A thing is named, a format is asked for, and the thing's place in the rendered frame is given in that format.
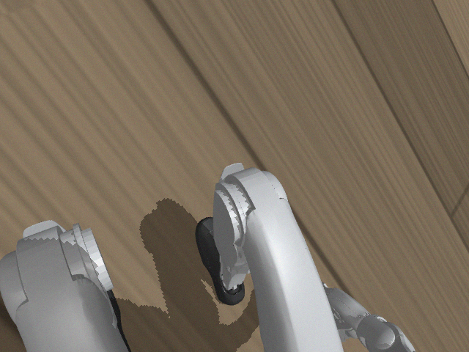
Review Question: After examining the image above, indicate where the right robot hand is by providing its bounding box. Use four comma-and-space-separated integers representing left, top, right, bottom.
322, 282, 370, 342

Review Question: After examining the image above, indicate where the right robot arm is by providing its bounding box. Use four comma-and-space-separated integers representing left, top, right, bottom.
356, 314, 416, 352

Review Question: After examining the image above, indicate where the right robot foot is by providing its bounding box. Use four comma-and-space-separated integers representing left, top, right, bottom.
196, 217, 245, 306

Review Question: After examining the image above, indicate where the left robot foot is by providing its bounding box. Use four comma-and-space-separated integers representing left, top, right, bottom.
107, 290, 131, 352

